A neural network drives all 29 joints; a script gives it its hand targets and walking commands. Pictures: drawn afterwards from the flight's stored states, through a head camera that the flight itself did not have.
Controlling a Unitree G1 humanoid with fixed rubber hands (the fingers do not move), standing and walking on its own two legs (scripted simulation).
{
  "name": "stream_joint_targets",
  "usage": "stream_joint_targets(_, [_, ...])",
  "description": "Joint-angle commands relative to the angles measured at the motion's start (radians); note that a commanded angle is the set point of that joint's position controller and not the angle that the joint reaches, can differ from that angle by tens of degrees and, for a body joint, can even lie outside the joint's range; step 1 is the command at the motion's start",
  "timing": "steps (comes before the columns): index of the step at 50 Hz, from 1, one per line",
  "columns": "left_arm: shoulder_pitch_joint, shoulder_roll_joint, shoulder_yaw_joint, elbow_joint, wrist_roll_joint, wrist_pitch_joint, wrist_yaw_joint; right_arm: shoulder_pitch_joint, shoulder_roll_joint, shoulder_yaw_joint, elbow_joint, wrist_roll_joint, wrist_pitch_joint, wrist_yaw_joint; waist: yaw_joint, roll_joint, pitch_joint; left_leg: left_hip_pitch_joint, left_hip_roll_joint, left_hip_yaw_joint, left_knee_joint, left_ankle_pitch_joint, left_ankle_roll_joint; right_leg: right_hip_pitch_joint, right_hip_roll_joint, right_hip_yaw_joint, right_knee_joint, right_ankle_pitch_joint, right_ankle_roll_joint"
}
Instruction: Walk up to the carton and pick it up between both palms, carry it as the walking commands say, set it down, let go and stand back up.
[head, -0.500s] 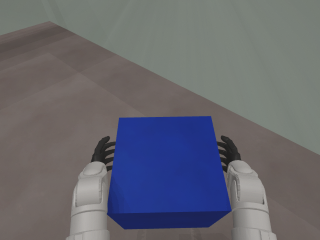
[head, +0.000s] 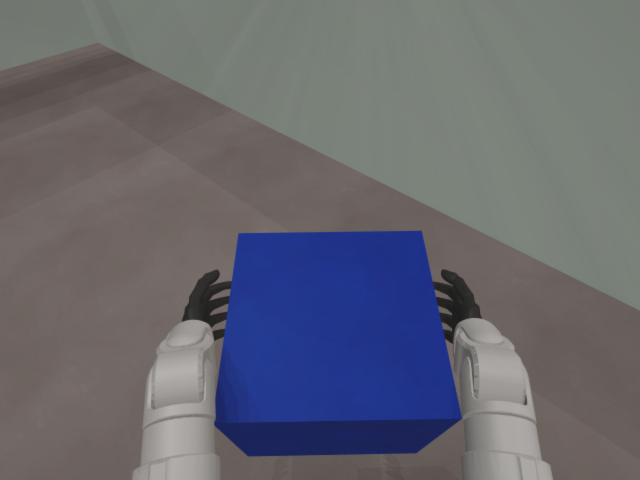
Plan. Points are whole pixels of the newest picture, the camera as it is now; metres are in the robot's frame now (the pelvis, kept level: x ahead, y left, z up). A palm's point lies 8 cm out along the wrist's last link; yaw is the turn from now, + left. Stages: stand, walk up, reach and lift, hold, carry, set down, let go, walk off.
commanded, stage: hold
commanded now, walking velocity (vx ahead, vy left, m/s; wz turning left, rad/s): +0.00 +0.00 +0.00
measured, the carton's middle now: (331, 348) +0.29 +0.00 -0.03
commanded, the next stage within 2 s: carry in 0.56 s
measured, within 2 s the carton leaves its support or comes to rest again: neither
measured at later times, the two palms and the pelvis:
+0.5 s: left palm (200, 332) +0.28 +0.16 +0.05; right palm (466, 329) +0.28 -0.17 +0.04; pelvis +0.00 +0.00 +0.00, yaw +0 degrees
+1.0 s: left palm (192, 329) +0.27 +0.17 +0.06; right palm (472, 362) +0.23 -0.16 +0.05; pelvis +0.00 +0.03 -0.03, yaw -8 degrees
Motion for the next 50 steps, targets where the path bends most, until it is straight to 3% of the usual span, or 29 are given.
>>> stream_joint_targets(1, [-0.420, -0.812, -0.561, -0.018, -0.235, -0.018, -0.197, -0.452, 0.754, 0.573, -0.037, 0.247, -0.023, 0.211, -0.001, 0.001, -0.213, 0.029, -0.092, -0.029, -0.036, 0.142, 0.001, 0.045, 0.106, 0.020, -0.031, 0.106, -0.022])
stream_joint_targets(27, [-0.416, -0.772, -0.560, -0.041, -0.237, -0.019, -0.195, -0.433, 0.758, 0.581, -0.048, 0.247, -0.018, 0.195, 0.003, -0.005, -0.211, 0.020, -0.094, -0.030, -0.026, 0.135, 0.007, 0.047, 0.103, 0.028, -0.025, 0.113, -0.021])
stream_joint_targets(28, [-0.442, -0.814, -0.660, -0.095, -0.285, -0.010, -0.195, -0.425, 0.815, 0.669, -0.091, 0.307, -0.013, 0.189, 0.021, 0.009, -0.309, -0.097, 0.088, -0.021, 0.098, 0.088, 0.018, -0.041, -0.120, -0.033, 0.103, -0.011, -0.027])
stream_joint_targets(30, [-0.443, -0.812, -0.644, -0.067, -0.292, 0.003, -0.192, -0.444, 0.808, 0.664, -0.084, 0.311, 0.004, 0.193, 0.014, -0.010, -0.311, -0.142, 0.084, -0.019, 0.171, -0.032, 0.008, -0.184, -0.179, 0.077, 0.101, -0.126, -0.041])
stream_joint_targets(32, [-0.432, -0.797, -0.686, -0.120, -0.333, 0.029, -0.186, -0.450, 0.809, 0.707, -0.144, 0.344, 0.036, 0.184, 0.014, -0.078, -0.276, -0.237, 0.082, -0.007, 0.246, -0.061, -0.016, -0.258, -0.244, 0.156, 0.088, -0.193, -0.056])
stream_joint_targets(34, [-0.402, -0.778, -0.726, -0.196, -0.376, 0.077, -0.171, -0.449, 0.793, 0.749, -0.222, 0.384, 0.089, 0.164, 0.013, -0.120, -0.294, -0.289, 0.081, 0.002, 0.294, -0.029, -0.016, -0.274, -0.264, 0.190, 0.131, -0.123, -0.070])
stream_joint_targets(36, [-0.376, -0.754, -0.765, -0.278, -0.418, 0.138, -0.155, -0.425, 0.773, 0.777, -0.285, 0.421, 0.150, 0.146, 0.013, -0.125, -0.338, -0.311, 0.078, 0.016, 0.322, 0.015, -0.005, -0.272, -0.255, 0.182, 0.210, 0.008, -0.072])
stream_joint_targets(39, [-0.339, -0.736, -0.821, -0.393, -0.479, 0.240, -0.134, -0.377, 0.750, 0.806, -0.376, 0.478, 0.245, 0.124, 0.013, -0.088, -0.389, -0.278, 0.086, 0.015, 0.333, 0.115, 0.021, -0.324, -0.211, 0.137, 0.328, 0.115, -0.054])
stream_joint_targets(40, [-0.332, -0.738, -0.836, -0.427, -0.497, 0.274, -0.130, -0.360, 0.746, 0.815, -0.408, 0.497, 0.275, 0.118, 0.010, -0.045, -0.398, -0.241, 0.112, -0.017, 0.307, 0.167, 0.037, -0.367, -0.177, 0.099, 0.386, 0.109, -0.038])
stream_joint_targets(41, [-0.335, -0.745, -0.850, -0.462, -0.516, 0.308, -0.128, -0.340, 0.741, 0.821, -0.438, 0.513, 0.302, 0.113, 0.005, 0.047, -0.407, -0.184, 0.173, -0.090, 0.240, 0.246, 0.069, -0.430, -0.115, 0.028, 0.489, 0.037, -0.009])
stream_joint_targets(42, [-0.350, -0.746, -0.861, -0.487, -0.533, 0.338, -0.130, -0.321, 0.737, 0.821, -0.455, 0.521, 0.324, 0.108, 0.000, 0.151, -0.401, -0.132, 0.246, -0.160, 0.179, 0.348, 0.128, -0.519, -0.043, -0.054, 0.585, -0.183, 0.017])
stream_joint_targets(43, [-0.367, -0.743, -0.869, -0.498, -0.552, 0.362, -0.136, -0.314, 0.733, 0.820, -0.470, 0.520, 0.341, 0.100, 0.002, 0.214, -0.394, -0.135, 0.306, -0.187, 0.164, 0.419, 0.186, -0.551, -0.026, -0.108, 0.629, -0.437, 0.012])
stream_joint_targets(44, [-0.372, -0.747, -0.871, -0.510, -0.574, 0.380, -0.142, -0.319, 0.734, 0.830, -0.520, 0.526, 0.355, 0.094, 0.002, 0.182, -0.379, -0.145, 0.310, -0.164, 0.168, 0.450, 0.208, -0.547, -0.037, -0.121, 0.650, -0.478, 0.001])
stream_joint_targets(45, [-0.367, -0.753, -0.866, -0.526, -0.591, 0.393, -0.148, -0.321, 0.737, 0.838, -0.554, 0.521, 0.368, 0.087, 0.004, 0.147, -0.373, -0.179, 0.296, -0.122, 0.176, 0.450, 0.205, -0.501, -0.037, -0.132, 0.607, -0.436, -0.011])
stream_joint_targets(47, [-0.343, -0.755, -0.856, -0.552, -0.604, 0.414, -0.154, -0.319, 0.739, 0.847, -0.602, 0.523, 0.392, 0.081, 0.018, 0.113, -0.363, -0.250, 0.233, 0.004, 0.246, 0.392, 0.163, -0.354, -0.027, -0.158, 0.382, -0.233, -0.023])
stream_joint_targets(48, [-0.322, -0.744, -0.848, -0.561, -0.600, 0.426, -0.154, -0.298, 0.734, 0.850, -0.606, 0.528, 0.406, 0.081, 0.021, 0.056, -0.370, -0.292, 0.190, 0.059, 0.326, 0.288, 0.120, -0.256, -0.054, -0.117, 0.239, -0.129, -0.018])
stream_joint_targets(49, [-0.278, -0.729, -0.834, -0.554, -0.589, 0.438, -0.154, -0.283, 0.723, 0.846, -0.595, 0.527, 0.420, 0.082, 0.032, -0.044, -0.376, -0.460, 0.155, 0.087, 0.441, 0.098, 0.052, -0.082, -0.180, 0.067, 0.155, -0.037, -0.045])
stream_joint_targets(50, [-0.226, -0.703, -0.810, -0.526, -0.561, 0.442, -0.154, -0.270, 0.721, 0.858, -0.607, 0.532, 0.436, 0.092, 0.026, -0.354, -0.342, -0.705, 0.030, 0.145, 0.588, -0.334, -0.025, 0.002, -0.499, 0.507, 0.073, 0.296, -0.182])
